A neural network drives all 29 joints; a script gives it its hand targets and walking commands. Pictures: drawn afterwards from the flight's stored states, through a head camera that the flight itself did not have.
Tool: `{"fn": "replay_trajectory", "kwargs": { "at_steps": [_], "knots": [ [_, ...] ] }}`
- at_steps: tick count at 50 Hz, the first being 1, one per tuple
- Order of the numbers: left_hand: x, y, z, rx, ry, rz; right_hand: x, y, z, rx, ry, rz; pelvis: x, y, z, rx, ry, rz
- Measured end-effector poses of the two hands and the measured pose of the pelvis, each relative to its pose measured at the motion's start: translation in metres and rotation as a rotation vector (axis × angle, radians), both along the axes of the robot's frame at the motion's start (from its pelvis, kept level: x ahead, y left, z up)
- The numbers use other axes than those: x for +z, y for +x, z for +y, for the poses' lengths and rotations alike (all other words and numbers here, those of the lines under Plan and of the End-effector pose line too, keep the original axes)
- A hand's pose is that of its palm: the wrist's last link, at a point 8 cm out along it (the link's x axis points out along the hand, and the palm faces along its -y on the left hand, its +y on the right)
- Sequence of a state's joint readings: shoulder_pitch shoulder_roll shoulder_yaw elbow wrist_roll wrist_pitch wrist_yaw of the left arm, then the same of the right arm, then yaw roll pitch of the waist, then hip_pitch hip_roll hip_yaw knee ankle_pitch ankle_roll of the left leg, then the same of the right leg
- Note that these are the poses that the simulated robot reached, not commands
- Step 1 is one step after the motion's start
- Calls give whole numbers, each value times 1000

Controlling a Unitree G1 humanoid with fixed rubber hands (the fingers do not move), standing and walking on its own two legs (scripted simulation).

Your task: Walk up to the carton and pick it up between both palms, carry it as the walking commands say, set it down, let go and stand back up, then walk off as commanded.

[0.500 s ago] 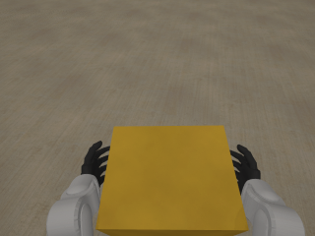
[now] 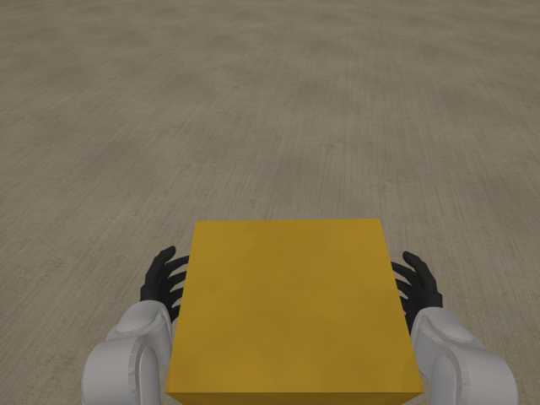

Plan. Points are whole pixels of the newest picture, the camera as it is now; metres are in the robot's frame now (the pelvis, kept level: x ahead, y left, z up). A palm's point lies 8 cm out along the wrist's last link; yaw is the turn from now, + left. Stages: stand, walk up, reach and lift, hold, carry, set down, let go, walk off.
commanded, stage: carry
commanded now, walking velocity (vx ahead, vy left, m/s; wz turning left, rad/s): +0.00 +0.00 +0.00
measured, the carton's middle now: (288, 329) +0.23 +0.00 +0.03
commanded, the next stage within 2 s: hold in 1.18 s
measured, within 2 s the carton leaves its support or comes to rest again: neither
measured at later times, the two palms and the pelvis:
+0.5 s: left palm (163, 318) +0.21 +0.16 +0.09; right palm (428, 326) +0.21 -0.17 +0.09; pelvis -0.02 -0.01 +0.00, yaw +0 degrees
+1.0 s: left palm (175, 316) +0.22 +0.14 +0.09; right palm (435, 325) +0.21 -0.18 +0.08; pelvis -0.02 -0.02 +0.00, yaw +0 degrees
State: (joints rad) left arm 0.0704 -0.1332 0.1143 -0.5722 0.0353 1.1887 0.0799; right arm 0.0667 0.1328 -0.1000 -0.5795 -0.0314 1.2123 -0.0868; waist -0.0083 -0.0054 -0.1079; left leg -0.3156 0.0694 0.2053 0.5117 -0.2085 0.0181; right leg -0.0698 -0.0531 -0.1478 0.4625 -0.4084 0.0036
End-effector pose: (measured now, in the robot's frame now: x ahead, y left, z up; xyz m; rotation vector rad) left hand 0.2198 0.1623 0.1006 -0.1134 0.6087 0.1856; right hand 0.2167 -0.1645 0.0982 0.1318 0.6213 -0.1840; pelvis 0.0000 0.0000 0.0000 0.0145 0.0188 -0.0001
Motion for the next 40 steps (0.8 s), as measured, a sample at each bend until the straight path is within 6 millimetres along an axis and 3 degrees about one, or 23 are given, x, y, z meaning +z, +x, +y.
{"fn": "replay_trajectory", "kwargs": {
  "at_steps": [16, 40],
  "knots": [
    [-4, -12, -4, -2, 4, 12, -4, -12, -4, 3, -4, 12, 1, -20, -5, 0, -9, 0],
    [-14, -4, -15, -10, 6, 10, -14, -6, -15, 4, -14, 10, -1, -22, -15, -6, -10, 4]
  ]
}}
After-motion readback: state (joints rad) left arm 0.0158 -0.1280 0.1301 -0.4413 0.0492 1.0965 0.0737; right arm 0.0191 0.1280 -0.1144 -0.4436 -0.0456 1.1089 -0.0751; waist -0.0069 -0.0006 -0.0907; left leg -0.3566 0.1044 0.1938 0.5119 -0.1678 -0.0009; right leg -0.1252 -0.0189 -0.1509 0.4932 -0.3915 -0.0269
